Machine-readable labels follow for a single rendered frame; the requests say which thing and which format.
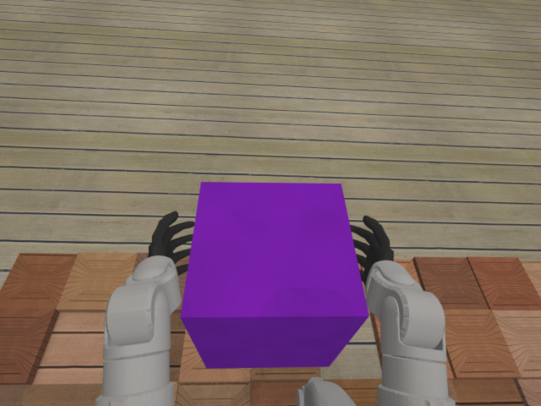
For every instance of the right robot hand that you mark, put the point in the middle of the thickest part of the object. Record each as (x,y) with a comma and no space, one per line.
(379,248)

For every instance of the robot right forearm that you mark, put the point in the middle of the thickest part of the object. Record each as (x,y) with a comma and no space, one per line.
(412,330)

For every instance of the robot left forearm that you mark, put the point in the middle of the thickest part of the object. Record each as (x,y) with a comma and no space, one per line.
(137,335)

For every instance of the left robot hand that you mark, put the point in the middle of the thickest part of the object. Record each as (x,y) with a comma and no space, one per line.
(161,244)

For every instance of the carton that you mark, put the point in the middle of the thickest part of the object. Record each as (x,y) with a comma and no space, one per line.
(273,277)

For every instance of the right robot thigh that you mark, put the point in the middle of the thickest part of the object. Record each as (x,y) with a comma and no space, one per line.
(323,393)

